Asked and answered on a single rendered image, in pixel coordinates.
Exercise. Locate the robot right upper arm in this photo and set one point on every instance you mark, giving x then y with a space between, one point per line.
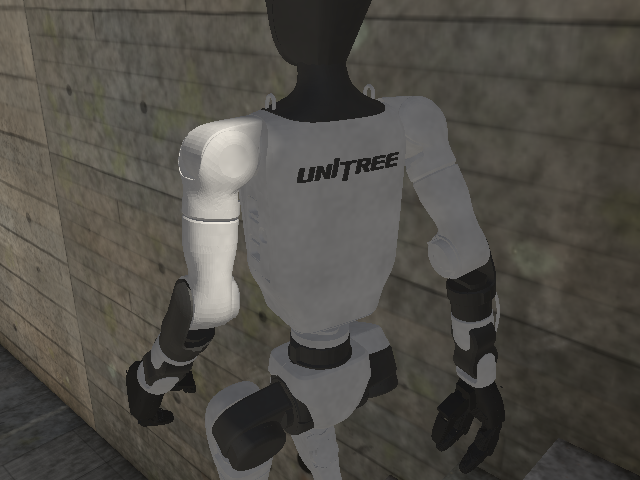
460 245

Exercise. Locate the left robot forearm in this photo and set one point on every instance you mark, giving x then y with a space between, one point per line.
176 347

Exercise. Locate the robot left upper arm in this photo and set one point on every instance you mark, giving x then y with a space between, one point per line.
215 160

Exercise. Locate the right robot forearm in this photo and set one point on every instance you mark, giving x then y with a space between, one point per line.
472 329

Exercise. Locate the robot left thigh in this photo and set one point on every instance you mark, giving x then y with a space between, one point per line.
244 428

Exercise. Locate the left robot hand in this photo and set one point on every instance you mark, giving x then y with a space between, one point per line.
144 406

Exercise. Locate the right robot hand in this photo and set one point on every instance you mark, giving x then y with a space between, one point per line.
460 408

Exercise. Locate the robot right thigh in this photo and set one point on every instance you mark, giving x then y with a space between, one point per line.
382 363

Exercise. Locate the robot thigh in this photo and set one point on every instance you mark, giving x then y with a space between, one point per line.
244 428
382 363

